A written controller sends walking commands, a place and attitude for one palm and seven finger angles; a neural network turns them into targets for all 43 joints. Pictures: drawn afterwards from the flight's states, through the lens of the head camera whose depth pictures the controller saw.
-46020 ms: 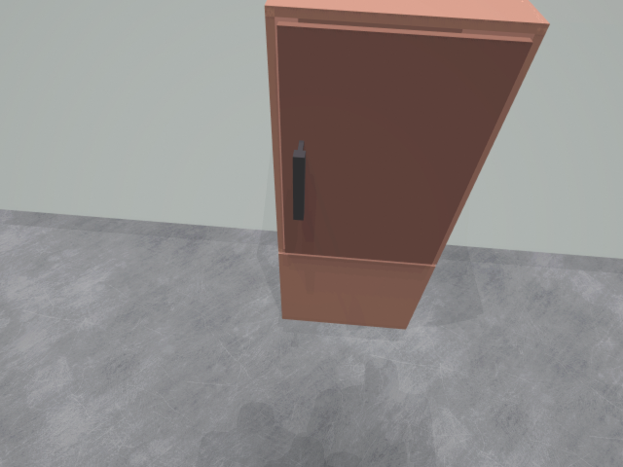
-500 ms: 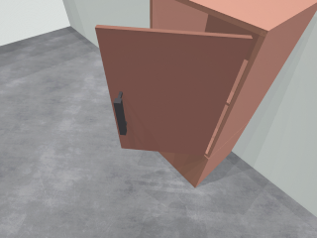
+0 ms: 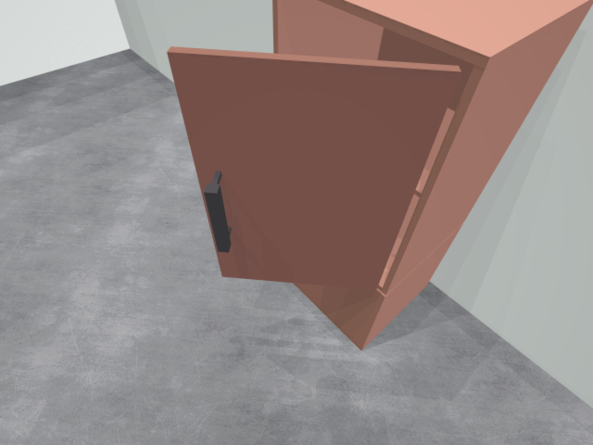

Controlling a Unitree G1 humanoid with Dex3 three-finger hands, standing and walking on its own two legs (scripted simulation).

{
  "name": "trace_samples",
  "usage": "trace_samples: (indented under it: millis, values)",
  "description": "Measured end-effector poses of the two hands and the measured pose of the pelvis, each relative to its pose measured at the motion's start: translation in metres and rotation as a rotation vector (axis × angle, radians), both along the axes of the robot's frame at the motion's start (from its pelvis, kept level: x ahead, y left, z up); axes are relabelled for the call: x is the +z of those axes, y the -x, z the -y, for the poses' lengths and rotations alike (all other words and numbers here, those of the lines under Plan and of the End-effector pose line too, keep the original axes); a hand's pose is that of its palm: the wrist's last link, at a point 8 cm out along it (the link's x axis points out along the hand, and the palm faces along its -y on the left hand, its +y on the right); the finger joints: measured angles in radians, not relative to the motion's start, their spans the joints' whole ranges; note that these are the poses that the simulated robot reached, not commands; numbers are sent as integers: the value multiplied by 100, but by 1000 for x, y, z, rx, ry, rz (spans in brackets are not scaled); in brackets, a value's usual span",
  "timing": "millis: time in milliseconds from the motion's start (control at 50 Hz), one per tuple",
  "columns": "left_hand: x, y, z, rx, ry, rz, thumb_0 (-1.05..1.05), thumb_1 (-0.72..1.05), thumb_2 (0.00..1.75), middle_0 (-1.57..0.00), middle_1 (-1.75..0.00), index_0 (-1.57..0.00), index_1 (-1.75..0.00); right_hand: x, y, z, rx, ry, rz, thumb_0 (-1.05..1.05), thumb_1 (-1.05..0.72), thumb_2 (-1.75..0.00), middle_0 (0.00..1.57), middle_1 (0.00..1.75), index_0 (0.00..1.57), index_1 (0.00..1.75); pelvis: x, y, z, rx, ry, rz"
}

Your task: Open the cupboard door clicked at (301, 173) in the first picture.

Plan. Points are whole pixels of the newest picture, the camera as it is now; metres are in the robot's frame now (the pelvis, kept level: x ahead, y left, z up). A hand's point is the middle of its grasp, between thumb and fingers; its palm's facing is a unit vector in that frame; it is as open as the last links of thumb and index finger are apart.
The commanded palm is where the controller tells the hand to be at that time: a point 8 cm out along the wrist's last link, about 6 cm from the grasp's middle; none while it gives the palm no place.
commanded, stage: raise the hand with hooked fingers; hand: left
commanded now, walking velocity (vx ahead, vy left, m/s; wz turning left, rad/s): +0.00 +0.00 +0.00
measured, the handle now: (221, 213) +0.53 +0.19 -0.06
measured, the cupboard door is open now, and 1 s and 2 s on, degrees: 43 43 43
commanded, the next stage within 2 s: none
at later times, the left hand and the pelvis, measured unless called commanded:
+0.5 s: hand out of the picture +0.12 +0.20 -0.09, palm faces +0.08 -1.00 +0.00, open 8.9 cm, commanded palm +0.12 +0.25 -0.07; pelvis -0.06 -0.04 -0.10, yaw +2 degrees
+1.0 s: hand (121, 410) +0.17 +0.25 -0.06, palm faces +0.04 -1.00 -0.06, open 12.0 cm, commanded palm +0.15 +0.30 -0.05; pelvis -0.07 +0.00 -0.10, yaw +1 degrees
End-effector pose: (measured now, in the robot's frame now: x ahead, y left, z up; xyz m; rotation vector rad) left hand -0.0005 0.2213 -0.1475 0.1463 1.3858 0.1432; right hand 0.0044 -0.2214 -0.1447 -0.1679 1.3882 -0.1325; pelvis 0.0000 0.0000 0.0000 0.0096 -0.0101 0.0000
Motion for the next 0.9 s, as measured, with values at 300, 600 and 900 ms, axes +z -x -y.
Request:
trace_samples:
  millis: [300, 600, 900]
  values:
    - [145, -174, -7, -48, 20, 1300, 2, 78, 84, -20, -39, -20, -39, 34, -114, 48, 98, 78, 709, 1, -91, -90, 20, 30, 20, 30, -35, 39, 19, 25, -11, -141]
    - [86, -98, -40, -112, 31, 1448, 2, 42, 69, -23, -60, -23, -60, -8, -147, 43, 263, 114, 815, 1, -90, -90, 20, 30, 20, 30, -109, 70, 33, 57, 56, -248]
    - [100, -150, -67, -120, 90, 1318, 1, 8, 54, -26, -83, -26, -83, -33, -61, 13, 94, 51, 602, 2, -90, -90, 20, 30, 21, 30, -93, 69, 5, 19, 49, -281]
